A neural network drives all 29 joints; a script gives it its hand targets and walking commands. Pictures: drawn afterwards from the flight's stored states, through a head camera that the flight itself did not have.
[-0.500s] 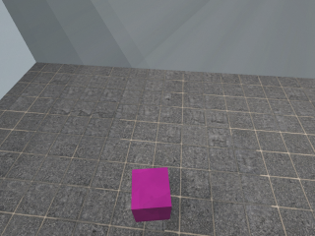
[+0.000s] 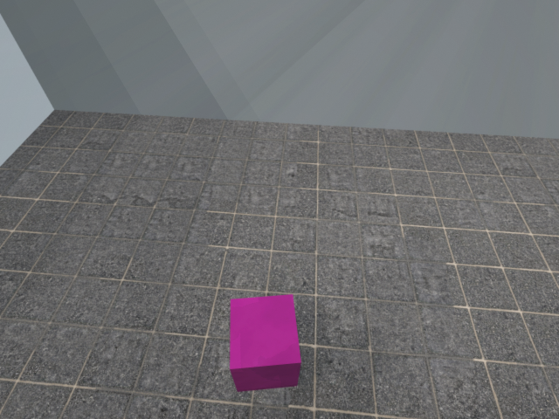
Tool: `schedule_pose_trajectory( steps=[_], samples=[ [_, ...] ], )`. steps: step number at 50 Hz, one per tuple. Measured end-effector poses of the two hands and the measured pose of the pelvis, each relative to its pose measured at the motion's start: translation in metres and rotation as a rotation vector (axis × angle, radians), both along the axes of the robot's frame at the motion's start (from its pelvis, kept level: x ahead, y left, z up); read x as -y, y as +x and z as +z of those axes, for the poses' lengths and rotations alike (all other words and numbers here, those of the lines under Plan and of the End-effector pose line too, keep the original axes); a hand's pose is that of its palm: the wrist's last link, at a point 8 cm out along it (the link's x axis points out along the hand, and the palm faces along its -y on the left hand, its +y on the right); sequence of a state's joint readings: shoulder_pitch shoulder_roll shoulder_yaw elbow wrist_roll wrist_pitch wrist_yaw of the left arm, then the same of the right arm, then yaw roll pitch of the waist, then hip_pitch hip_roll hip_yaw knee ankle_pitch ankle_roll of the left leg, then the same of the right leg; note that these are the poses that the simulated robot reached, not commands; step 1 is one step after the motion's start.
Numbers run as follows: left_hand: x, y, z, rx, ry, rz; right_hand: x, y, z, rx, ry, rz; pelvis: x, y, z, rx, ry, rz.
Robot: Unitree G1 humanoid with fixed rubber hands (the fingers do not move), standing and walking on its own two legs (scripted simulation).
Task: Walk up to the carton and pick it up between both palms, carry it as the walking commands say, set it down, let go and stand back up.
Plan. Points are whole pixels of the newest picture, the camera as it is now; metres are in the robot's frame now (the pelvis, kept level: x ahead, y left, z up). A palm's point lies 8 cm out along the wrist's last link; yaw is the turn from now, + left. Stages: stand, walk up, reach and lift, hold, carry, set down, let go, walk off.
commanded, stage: stand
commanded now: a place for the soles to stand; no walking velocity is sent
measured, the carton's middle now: (264, 343) +0.45 +0.04 -0.65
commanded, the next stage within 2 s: reach and lift in 0.44 s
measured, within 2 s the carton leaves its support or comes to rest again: neither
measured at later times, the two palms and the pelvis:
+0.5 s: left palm out of the picture +0.01 +0.25 -0.14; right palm out of the picture -0.01 -0.23 -0.14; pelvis +0.00 +0.01 +0.00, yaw -2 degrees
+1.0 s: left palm (131, 407) +0.18 +0.24 -0.15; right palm (404, 400) +0.17 -0.21 -0.16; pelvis -0.01 +0.01 -0.05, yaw +1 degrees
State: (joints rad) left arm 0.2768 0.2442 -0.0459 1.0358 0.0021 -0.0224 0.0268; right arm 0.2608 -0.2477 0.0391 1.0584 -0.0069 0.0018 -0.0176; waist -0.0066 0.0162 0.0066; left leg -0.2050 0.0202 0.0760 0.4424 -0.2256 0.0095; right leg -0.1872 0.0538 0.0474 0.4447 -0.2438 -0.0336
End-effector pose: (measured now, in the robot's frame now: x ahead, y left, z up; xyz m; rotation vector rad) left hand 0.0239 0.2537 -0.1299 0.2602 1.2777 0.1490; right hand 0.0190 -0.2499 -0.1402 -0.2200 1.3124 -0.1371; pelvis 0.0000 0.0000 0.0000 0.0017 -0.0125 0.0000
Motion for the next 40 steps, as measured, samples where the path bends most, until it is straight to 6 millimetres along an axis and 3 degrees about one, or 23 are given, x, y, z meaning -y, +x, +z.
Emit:
schedule_pose_trajectory(
  steps=[10,25,27,31,33,36,40],
  samples=[
    [0.002,-0.012,-0.004,-0.042,-0.016,-0.011,-0.008,-0.015,-0.002,-0.030,0.007,-0.025,-0.005,-0.002,0.000,0.004,0.000,-0.018],
    [-0.001,-0.010,-0.006,-0.069,-0.018,-0.020,-0.015,-0.025,-0.004,-0.062,0.014,-0.063,-0.010,0.001,-0.001,-0.007,0.003,-0.036],
    [-0.002,0.019,-0.007,-0.014,-0.025,-0.008,-0.013,0.005,-0.005,-0.007,0.018,-0.059,-0.012,-0.006,-0.009,-0.045,0.003,-0.023],
    [-0.001,0.101,-0.006,0.089,-0.045,-0.017,-0.010,0.103,0.003,0.125,0.008,-0.004,-0.013,-0.023,-0.025,-0.081,-0.006,0.007],
    [0.001,0.126,-0.002,0.089,-0.056,-0.011,-0.012,0.138,0.012,0.143,0.012,0.008,-0.014,-0.025,-0.028,-0.101,-0.005,0.021],
    [0.001,0.132,-0.001,0.031,-0.062,0.017,-0.017,0.156,0.020,0.109,0.017,0.011,-0.013,-0.016,-0.026,-0.134,-0.001,0.024],
    [-0.001,0.113,-0.006,-0.032,-0.067,0.039,-0.031,0.133,0.008,0.002,0.053,-0.019,-0.012,0.001,-0.024,-0.171,-0.007,0.036]
  ],
)
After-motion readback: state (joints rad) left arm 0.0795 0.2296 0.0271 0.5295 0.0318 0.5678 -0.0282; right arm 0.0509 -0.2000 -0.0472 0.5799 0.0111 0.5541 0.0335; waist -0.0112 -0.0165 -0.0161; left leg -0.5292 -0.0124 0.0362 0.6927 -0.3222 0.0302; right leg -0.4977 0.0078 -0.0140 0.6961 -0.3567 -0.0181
